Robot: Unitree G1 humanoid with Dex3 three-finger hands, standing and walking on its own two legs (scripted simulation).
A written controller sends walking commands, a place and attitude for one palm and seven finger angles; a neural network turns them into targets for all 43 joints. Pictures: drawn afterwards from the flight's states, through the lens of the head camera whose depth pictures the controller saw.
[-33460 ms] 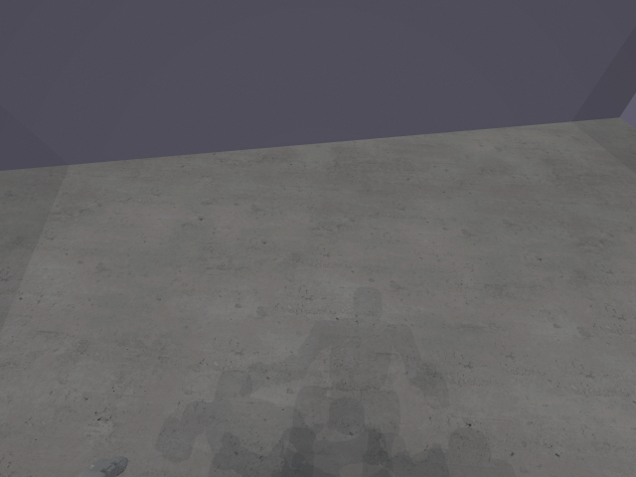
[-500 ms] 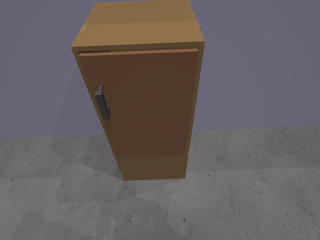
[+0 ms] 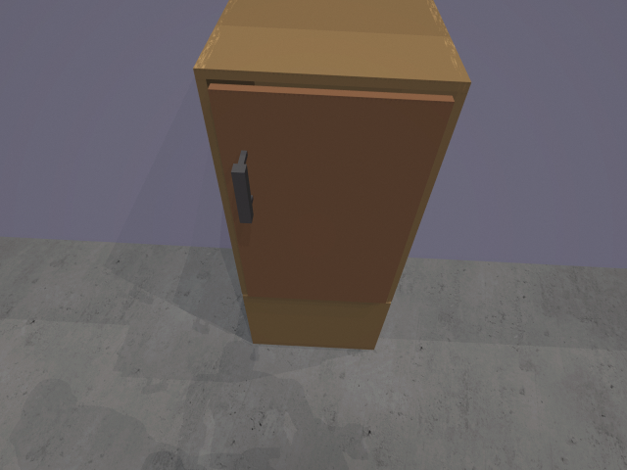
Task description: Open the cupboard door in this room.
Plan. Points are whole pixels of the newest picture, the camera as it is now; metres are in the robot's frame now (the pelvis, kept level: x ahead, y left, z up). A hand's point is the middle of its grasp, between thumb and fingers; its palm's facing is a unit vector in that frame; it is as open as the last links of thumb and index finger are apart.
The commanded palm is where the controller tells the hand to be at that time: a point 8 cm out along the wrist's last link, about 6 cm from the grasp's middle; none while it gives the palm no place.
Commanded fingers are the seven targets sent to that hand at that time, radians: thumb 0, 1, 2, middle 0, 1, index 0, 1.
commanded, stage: look again from close up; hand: left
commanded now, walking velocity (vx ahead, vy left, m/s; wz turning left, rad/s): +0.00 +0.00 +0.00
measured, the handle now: (245, 187) +0.55 +0.18 +0.01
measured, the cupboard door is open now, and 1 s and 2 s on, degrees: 0 0 0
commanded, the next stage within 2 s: raise the hand with hooked fingers in 0.38 s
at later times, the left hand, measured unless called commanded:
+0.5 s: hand out of the picture +0.02 +0.22 -0.17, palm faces -0.03 -0.97 -0.23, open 7.4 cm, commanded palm +0.09 +0.27 -0.06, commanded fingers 0.00 0.85 0.88 -0.20 -0.33 -0.20 -0.33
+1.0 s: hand out of the picture +0.12 +0.23 -0.05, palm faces +0.18 -0.98 -0.05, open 9.2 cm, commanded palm +0.13 +0.29 -0.03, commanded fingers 0.00 0.27 0.63 -0.25 -0.70 -0.25 -0.70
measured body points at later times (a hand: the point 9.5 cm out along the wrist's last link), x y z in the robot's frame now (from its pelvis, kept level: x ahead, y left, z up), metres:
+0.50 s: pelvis -0.01 +0.04 +0.01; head +0.01 +0.04 +0.46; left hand +0.02 +0.27 -0.15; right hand +0.01 -0.20 -0.14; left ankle -0.02 +0.11 -0.73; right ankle -0.04 -0.14 -0.73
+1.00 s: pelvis -0.04 -0.03 -0.08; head +0.01 -0.01 +0.36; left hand +0.10 +0.29 -0.05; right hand +0.19 -0.28 -0.12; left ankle -0.02 +0.11 -0.73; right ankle -0.02 -0.10 -0.73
